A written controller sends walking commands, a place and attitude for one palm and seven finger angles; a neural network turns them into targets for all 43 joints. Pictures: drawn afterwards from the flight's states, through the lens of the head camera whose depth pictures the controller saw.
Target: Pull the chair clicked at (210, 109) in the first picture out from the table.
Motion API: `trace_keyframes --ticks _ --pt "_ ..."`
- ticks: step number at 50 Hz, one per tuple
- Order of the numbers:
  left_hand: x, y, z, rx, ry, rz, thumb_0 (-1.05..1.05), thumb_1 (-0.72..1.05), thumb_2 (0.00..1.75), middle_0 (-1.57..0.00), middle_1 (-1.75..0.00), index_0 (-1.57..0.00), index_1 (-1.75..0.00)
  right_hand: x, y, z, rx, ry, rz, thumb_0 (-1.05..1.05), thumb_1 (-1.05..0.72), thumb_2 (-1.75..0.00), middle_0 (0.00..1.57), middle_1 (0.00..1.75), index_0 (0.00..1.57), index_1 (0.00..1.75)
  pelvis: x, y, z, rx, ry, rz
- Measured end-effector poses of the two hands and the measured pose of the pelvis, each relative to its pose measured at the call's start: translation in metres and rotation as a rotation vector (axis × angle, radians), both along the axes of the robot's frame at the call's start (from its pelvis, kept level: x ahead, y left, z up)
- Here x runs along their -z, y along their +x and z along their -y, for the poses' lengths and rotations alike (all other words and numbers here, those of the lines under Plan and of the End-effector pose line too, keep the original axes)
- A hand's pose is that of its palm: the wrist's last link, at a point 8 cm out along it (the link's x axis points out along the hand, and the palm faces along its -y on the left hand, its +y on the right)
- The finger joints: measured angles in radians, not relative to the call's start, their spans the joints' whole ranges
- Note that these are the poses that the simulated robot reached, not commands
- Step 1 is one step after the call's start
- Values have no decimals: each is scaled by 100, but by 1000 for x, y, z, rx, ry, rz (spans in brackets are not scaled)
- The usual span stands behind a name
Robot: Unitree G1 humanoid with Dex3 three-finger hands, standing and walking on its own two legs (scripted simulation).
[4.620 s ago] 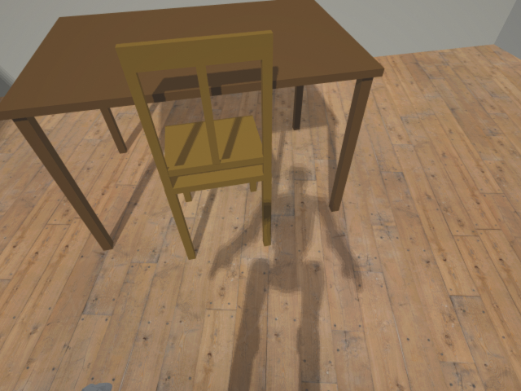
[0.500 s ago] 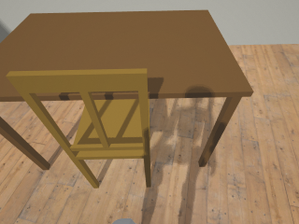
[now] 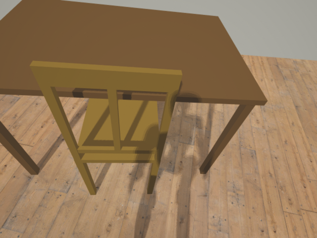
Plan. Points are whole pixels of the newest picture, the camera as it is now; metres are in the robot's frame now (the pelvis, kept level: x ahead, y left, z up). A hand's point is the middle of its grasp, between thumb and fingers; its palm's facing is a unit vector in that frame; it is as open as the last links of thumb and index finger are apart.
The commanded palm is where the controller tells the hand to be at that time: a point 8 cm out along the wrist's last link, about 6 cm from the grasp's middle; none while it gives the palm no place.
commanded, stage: come to a stop and stand still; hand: left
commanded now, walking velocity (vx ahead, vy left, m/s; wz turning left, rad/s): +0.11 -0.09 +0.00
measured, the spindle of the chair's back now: (115, 123) +0.48 +0.18 -0.07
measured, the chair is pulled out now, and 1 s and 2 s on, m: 0.00 0.00 0.00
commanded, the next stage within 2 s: look again from close up in 1.02 s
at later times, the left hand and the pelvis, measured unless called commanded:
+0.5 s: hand out of the picture -0.08 +0.11 -0.17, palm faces +0.10 -0.98 -0.17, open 7.4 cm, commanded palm none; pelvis -0.04 -0.04 +0.00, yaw +2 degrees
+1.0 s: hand out of the picture -0.04 +0.17 -0.19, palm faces +0.06 -0.98 -0.18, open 7.3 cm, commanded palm none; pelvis -0.03 +0.00 -0.01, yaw +1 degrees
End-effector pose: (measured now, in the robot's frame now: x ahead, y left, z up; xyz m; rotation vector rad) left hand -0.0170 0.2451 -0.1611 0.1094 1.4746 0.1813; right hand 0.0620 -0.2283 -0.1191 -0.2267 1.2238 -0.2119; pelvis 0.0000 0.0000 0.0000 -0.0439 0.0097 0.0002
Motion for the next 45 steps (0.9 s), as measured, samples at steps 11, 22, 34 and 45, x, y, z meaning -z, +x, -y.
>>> trace_keyframes --ticks 11,22,34,45 --pt "-9 -12 30 37 10 65 0 91 90 -20 -30 -20 -30 16 -116 33 108 37 -190 0 -91 -89 20 30 21 30 1 -31 23 -9 18 13" --pt "-22 -64 82 -20 2 30 0 91 90 -20 -30 -20 -30 34 -152 39 101 147 -259 0 -91 -90 20 30 20 30 -1 -40 44 -15 55 14" --pt "-1 -72 74 -91 -60 -35 0 91 90 -20 -30 -20 -30 37 -87 7 -16 83 -198 2 -93 -89 20 30 20 30 10 -27 16 -33 43 4" --pt "2 -39 39 -23 -32 1 0 91 90 -20 -30 -20 -30 27 -55 1 -6 43 -103 1 -94 -89 20 30 20 30 8 -24 2 -16 49 25"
